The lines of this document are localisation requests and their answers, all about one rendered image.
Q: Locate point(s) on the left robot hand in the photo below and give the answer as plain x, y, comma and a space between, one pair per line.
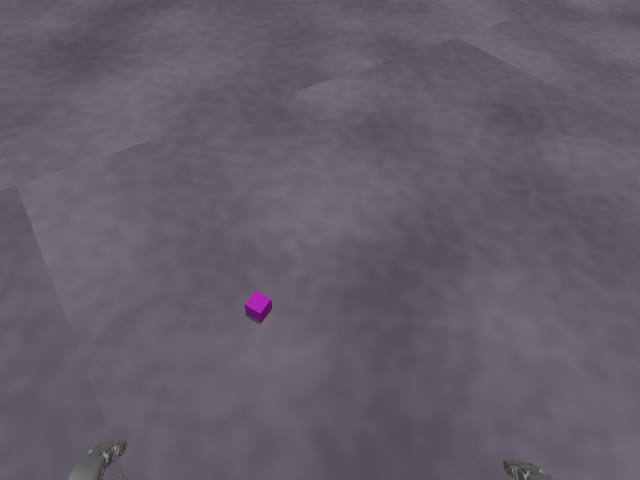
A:
92, 466

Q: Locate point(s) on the cube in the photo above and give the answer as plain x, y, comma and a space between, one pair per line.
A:
258, 306

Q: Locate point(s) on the right robot hand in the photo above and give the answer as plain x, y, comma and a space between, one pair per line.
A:
523, 471

